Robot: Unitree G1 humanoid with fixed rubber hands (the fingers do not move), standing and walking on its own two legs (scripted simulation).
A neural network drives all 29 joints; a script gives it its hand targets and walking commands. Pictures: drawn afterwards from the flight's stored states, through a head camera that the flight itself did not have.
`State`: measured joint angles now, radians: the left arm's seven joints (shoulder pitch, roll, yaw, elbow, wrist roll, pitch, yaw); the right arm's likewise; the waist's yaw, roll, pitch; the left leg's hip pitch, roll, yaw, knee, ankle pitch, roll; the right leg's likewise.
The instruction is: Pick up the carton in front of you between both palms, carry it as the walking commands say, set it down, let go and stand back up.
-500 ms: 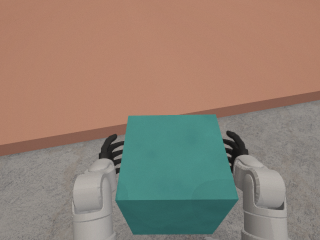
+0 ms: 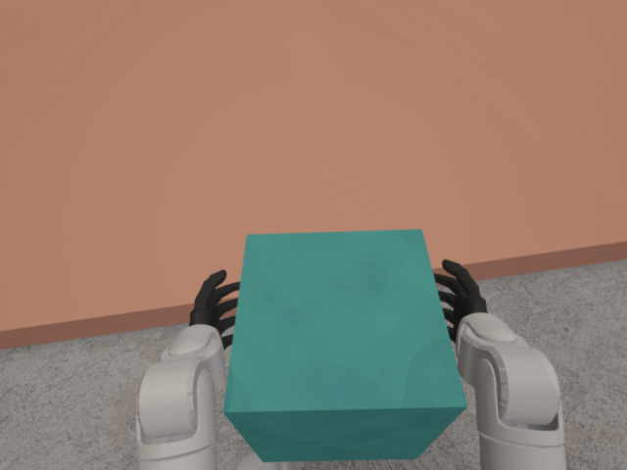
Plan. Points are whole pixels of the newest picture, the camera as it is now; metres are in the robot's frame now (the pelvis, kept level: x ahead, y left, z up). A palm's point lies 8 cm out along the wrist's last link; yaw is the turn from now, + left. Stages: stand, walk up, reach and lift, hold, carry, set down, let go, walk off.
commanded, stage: carry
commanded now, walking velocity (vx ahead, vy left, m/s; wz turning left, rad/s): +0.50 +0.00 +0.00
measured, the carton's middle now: (336, 353) +0.26 +0.00 +0.00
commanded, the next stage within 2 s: none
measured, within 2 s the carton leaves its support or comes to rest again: neither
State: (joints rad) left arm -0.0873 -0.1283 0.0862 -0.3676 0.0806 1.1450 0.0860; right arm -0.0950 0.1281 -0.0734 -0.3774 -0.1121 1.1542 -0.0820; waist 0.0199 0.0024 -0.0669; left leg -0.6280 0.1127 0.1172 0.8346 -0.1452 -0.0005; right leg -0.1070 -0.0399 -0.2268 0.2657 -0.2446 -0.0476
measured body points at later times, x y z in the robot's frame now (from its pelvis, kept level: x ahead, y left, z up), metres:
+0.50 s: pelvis +0.32 +0.04 +0.00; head +0.36 +0.05 +0.44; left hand +0.68 +0.17 +0.14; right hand +0.67 -0.13 +0.14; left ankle +0.28 +0.11 -0.75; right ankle +0.42 -0.10 -0.69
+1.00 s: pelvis +0.50 +0.02 -0.02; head +0.60 +0.02 +0.42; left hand +0.91 +0.16 +0.11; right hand +0.91 -0.14 +0.11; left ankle +0.45 +0.13 -0.75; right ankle +0.53 -0.06 -0.75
